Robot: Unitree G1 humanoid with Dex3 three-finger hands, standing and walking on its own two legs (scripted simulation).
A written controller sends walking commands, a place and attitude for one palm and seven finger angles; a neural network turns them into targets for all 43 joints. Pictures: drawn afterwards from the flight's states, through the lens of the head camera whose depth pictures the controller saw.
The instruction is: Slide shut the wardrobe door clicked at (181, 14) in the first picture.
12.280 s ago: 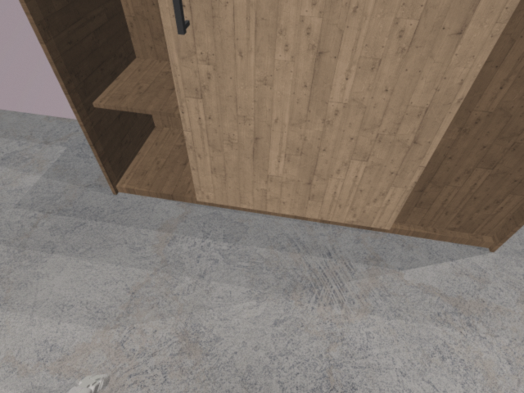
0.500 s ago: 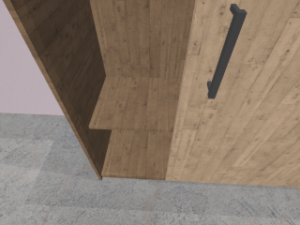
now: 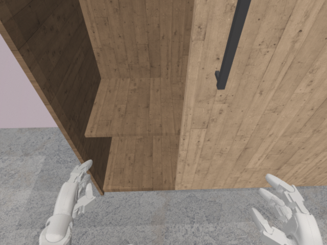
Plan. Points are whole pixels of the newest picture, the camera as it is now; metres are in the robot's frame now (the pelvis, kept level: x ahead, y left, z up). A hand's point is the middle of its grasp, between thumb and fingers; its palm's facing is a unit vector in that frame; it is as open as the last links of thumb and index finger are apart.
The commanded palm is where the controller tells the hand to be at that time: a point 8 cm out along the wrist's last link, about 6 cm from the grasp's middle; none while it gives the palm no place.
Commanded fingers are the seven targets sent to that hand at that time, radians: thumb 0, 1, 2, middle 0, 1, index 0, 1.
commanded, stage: raise the hand with hooked fingers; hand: right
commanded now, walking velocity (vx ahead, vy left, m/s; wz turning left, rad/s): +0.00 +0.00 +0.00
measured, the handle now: (229, 40) +0.50 -0.15 +0.26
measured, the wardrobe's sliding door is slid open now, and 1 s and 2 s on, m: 0.43 0.43 0.43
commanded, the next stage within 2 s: move the hooked fingers beside the handle in 1.56 s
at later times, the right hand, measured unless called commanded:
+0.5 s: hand (303, 160) +0.24 -0.24 +0.17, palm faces +0.10 +0.99 -0.11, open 12.3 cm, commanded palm +0.20 -0.29 +0.18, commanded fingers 0.00 0.34 -0.37 0.29 1.10 0.29 1.10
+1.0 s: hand out of the picture +0.28 -0.28 +0.26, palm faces +0.09 +0.98 -0.15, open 14.0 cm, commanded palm +0.25 -0.32 +0.28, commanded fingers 0.00 0.50 -0.30 0.30 1.20 0.30 1.20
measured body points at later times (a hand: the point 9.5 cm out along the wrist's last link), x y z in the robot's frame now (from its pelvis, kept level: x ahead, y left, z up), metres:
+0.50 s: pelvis +0.01 -0.01 +0.03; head +0.00 +0.00 +0.48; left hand +0.17 +0.23 -0.04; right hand +0.23 -0.30 +0.18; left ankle +0.04 +0.12 -0.70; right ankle -0.03 -0.13 -0.70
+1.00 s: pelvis +0.01 +0.00 +0.04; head +0.00 +0.03 +0.49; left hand +0.23 +0.20 -0.02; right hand +0.27 -0.33 +0.27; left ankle +0.04 +0.12 -0.70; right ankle -0.03 -0.13 -0.70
